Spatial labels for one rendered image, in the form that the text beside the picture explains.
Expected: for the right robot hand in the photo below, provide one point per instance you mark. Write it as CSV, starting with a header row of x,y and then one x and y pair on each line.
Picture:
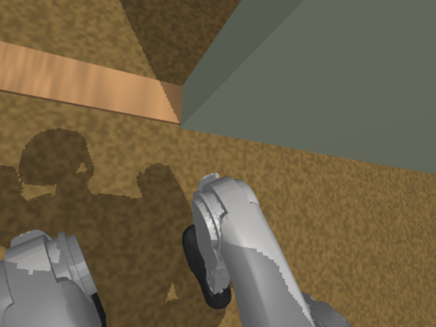
x,y
323,314

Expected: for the right robot foot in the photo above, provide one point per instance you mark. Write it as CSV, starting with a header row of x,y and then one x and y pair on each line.
x,y
197,266

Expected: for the left robot foot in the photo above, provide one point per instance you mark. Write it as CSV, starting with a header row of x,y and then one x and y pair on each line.
x,y
99,308

